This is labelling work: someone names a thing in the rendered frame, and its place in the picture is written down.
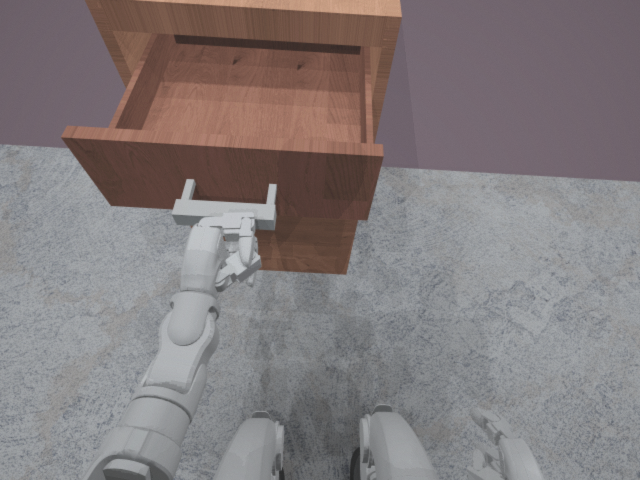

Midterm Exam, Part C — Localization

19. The drawer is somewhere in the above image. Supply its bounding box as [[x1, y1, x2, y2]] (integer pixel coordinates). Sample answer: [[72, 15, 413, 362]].
[[61, 33, 384, 221]]

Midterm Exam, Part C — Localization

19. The left robot hand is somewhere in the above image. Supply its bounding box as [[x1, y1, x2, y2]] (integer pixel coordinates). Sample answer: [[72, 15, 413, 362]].
[[180, 212, 262, 300]]

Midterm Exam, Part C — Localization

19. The right robot hand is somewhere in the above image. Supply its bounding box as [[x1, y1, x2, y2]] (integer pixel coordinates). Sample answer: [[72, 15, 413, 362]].
[[467, 407, 545, 480]]

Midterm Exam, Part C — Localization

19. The cabinet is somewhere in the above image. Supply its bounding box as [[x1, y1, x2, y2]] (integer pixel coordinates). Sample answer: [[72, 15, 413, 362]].
[[85, 0, 402, 275]]

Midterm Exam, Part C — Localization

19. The robot left forearm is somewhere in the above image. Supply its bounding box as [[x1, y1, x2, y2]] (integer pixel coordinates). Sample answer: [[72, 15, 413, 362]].
[[81, 291, 220, 480]]

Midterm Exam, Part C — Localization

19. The left robot thigh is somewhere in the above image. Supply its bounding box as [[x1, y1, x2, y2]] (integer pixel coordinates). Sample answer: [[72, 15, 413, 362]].
[[213, 418, 284, 480]]

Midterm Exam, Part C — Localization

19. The handle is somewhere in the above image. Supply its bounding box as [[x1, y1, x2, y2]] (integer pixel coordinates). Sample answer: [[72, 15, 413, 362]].
[[172, 179, 277, 230]]

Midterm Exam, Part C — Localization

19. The right robot thigh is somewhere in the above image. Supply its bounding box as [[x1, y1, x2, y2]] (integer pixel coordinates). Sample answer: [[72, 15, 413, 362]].
[[359, 412, 439, 480]]

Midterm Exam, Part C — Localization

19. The robot thigh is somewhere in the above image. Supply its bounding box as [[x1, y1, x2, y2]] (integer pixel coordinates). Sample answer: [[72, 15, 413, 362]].
[[213, 418, 284, 480], [359, 412, 439, 480]]

